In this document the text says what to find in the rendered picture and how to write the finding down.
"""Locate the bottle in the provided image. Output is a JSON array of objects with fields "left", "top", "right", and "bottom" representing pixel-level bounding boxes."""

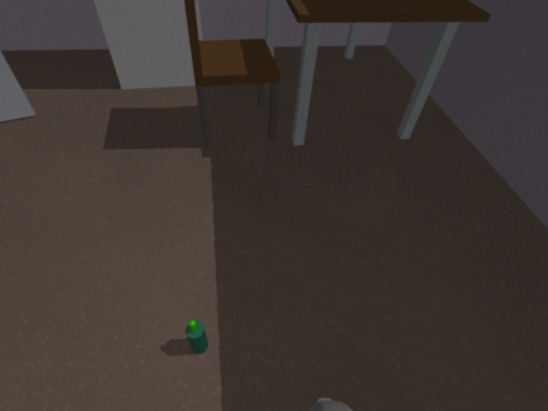
[{"left": 186, "top": 319, "right": 208, "bottom": 354}]

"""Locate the chair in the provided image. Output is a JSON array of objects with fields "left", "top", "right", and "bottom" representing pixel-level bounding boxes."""
[{"left": 184, "top": 0, "right": 280, "bottom": 148}]

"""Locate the table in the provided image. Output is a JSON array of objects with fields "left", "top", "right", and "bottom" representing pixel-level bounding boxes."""
[{"left": 265, "top": 0, "right": 491, "bottom": 146}]

